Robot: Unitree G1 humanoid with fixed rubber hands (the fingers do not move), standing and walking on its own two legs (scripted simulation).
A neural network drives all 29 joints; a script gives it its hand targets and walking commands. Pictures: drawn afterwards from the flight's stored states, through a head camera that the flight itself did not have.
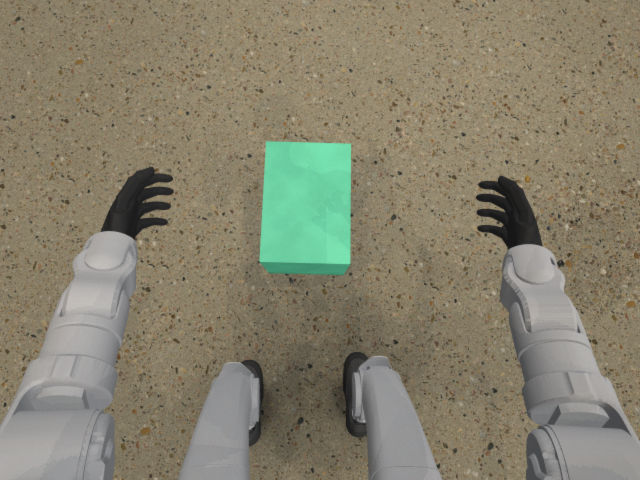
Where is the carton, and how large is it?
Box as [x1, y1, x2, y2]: [259, 141, 350, 274]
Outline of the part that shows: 266,141 259,261 269,272 343,274 349,265 350,144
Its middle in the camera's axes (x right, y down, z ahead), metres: -0.03 -0.08 +1.01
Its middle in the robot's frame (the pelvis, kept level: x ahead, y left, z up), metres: +0.57 +0.03 -0.60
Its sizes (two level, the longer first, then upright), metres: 0.295 0.206 0.201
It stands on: the floor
